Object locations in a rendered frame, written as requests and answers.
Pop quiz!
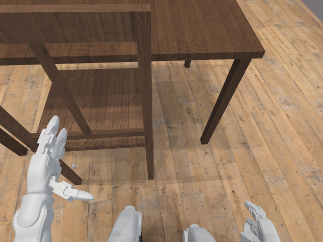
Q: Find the robot left hand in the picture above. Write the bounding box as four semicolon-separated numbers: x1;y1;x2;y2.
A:
27;115;94;202

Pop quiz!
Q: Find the left robot thigh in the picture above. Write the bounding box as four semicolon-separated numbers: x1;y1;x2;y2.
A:
107;209;142;242

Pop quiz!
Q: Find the table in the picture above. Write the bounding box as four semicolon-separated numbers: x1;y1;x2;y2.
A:
0;0;265;156

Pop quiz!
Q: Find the robot thigh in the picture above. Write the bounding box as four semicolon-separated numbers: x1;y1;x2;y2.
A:
107;209;142;242
183;227;216;242

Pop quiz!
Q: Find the robot right hand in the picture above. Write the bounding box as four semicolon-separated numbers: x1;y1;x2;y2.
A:
241;201;281;242

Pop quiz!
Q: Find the left robot forearm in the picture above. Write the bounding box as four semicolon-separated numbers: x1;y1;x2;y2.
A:
12;193;54;242

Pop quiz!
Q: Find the right robot thigh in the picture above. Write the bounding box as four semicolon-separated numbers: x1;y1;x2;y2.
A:
183;227;216;242

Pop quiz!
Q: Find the chair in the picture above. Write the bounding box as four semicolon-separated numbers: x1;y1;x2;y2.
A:
0;4;154;185

